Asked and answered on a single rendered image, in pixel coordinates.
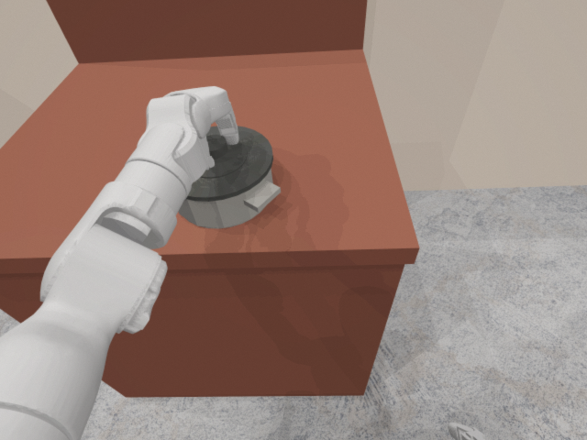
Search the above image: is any robot left forearm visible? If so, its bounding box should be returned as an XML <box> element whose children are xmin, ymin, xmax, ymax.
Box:
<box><xmin>40</xmin><ymin>91</ymin><xmax>211</xmax><ymax>302</ymax></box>

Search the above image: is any knob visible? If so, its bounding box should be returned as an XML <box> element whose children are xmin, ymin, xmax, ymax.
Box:
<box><xmin>206</xmin><ymin>135</ymin><xmax>227</xmax><ymax>159</ymax></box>

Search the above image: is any pot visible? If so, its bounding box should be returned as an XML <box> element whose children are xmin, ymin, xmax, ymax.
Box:
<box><xmin>178</xmin><ymin>169</ymin><xmax>281</xmax><ymax>229</ymax></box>

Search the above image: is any lid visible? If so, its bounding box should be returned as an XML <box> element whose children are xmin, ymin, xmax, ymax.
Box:
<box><xmin>186</xmin><ymin>126</ymin><xmax>273</xmax><ymax>202</ymax></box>

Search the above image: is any left robot hand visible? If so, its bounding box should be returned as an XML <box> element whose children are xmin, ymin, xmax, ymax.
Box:
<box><xmin>163</xmin><ymin>86</ymin><xmax>238</xmax><ymax>171</ymax></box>

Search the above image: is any table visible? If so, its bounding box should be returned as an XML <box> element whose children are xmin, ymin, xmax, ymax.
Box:
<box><xmin>0</xmin><ymin>0</ymin><xmax>420</xmax><ymax>398</ymax></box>

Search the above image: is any left robot upper arm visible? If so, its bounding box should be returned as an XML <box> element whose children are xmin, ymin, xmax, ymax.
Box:
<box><xmin>0</xmin><ymin>224</ymin><xmax>168</xmax><ymax>440</ymax></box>

